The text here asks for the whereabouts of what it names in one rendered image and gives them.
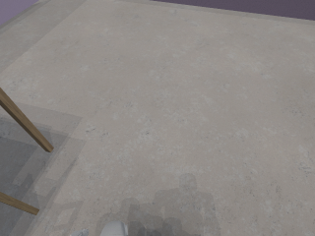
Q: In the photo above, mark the left robot thigh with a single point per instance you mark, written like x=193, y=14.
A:
x=115, y=228

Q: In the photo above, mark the table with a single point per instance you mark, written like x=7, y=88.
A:
x=7, y=103

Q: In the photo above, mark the chair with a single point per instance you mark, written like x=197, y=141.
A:
x=8, y=200

